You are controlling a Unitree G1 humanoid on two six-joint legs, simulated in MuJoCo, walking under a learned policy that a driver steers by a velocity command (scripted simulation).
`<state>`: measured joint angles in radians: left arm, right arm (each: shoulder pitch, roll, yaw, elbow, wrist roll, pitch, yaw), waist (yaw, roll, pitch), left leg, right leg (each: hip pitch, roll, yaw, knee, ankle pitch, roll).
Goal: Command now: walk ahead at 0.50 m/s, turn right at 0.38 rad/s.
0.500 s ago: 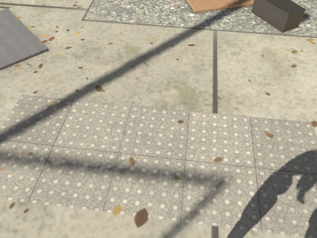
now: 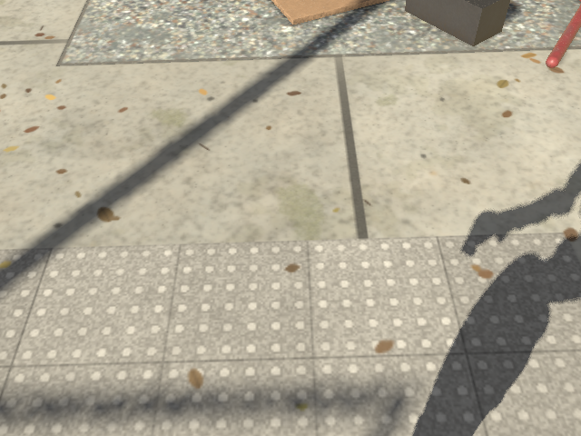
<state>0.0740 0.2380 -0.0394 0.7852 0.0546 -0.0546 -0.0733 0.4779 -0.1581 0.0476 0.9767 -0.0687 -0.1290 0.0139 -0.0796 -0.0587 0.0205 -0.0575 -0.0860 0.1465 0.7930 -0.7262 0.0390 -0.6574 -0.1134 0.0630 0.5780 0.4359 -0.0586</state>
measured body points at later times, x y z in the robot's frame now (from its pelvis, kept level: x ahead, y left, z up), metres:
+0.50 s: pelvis +0.31 -0.03 -0.09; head +0.33 -0.02 +0.36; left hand +0.45 +0.21 -0.22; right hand +0.46 -0.31 -0.17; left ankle +0.47 +0.06 -0.81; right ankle +0.25 -0.13 -0.82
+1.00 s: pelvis +0.39 -0.05 -0.08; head +0.43 -0.06 +0.37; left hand +0.52 +0.23 -0.18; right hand +0.56 -0.32 -0.19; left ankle +0.45 +0.06 -0.79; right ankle +0.42 -0.16 -0.82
